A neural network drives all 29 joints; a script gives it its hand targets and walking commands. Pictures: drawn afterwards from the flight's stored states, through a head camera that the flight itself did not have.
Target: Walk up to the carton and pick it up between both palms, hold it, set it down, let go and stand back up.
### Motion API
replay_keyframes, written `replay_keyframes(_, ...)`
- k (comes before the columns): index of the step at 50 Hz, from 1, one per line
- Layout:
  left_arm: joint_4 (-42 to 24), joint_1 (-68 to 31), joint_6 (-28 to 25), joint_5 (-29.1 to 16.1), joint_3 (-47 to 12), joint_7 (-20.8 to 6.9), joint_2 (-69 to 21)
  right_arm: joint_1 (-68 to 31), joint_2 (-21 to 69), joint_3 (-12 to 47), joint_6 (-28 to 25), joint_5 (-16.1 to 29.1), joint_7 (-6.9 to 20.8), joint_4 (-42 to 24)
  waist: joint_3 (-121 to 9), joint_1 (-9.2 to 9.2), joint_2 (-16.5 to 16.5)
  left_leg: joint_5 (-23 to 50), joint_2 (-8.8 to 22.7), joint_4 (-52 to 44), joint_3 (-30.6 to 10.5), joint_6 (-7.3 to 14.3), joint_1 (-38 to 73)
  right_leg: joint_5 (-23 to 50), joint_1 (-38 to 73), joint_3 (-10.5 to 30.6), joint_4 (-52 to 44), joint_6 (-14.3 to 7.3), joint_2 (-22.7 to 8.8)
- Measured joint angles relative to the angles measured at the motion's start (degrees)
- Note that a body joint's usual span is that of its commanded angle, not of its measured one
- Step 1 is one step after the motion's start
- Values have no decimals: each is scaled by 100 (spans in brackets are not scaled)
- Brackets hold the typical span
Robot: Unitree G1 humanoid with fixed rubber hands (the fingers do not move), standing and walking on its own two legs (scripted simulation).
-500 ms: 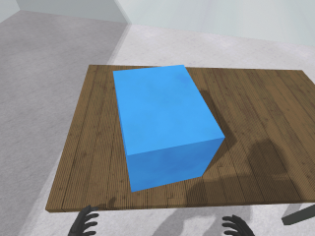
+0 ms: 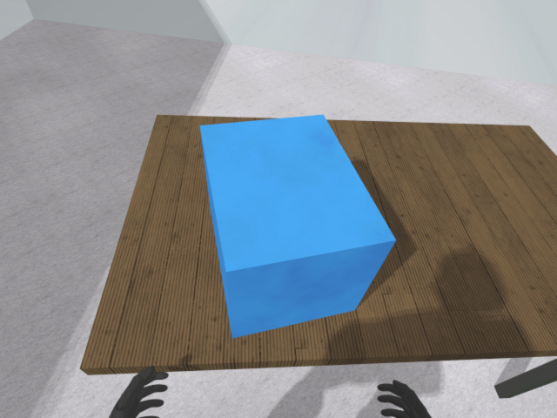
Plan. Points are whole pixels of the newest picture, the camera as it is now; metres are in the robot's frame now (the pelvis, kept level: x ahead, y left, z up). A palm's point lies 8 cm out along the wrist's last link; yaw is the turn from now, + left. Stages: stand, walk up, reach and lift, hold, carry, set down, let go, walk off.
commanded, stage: let go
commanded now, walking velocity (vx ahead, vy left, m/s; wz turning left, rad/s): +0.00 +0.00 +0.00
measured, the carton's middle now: (279, 221) +0.47 +0.05 -0.02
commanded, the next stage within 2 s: stand in 0.04 s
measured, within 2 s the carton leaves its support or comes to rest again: neither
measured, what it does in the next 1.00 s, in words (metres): stands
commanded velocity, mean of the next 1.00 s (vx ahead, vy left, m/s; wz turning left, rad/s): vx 0.00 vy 0.00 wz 0.00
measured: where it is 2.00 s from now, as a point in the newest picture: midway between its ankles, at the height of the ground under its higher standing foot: outside the picture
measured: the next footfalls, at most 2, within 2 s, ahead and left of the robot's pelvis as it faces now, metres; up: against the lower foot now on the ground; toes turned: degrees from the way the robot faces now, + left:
none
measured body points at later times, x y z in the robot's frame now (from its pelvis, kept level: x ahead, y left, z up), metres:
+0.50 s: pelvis -0.02 +0.02 +0.00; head -0.01 +0.05 +0.45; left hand +0.00 +0.29 -0.16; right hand +0.10 -0.24 -0.11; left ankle +0.03 +0.14 -0.74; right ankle -0.02 -0.09 -0.74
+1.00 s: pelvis -0.04 +0.02 +0.00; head -0.04 +0.06 +0.45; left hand -0.04 +0.29 -0.17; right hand +0.07 -0.25 -0.11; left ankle +0.03 +0.14 -0.74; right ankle -0.02 -0.09 -0.74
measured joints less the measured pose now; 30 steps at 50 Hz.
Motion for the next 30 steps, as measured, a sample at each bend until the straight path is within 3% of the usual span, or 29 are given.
replay_keyframes(4,124,-48,-155,0,1,22,32,-9,23,-24,102,-144,-2,-30,1,-3,-1,6,0,1,0,5,23,2,23,1,0,2,0)
replay_keyframes(10,1702,-183,-868,0,2,91,222,121,-272,-31,1022,-462,-4,-43,-16,-3,-2,-28,0,82,0,63,59,3,98,1,3,30,0)
replay_keyframes(18,3365,-176,-1006,0,1,91,539,454,-614,-39,1378,-462,-4,67,-16,-2,-1,-99,0,247,-2,104,59,32,176,3,3,85,-3)
replay_keyframes(30,4249,-202,-1113,0,-1,76,754,504,-618,-40,1460,-462,-4,268,-16,-2,0,-21,0,329,-2,155,69,158,223,3,3,108,-4)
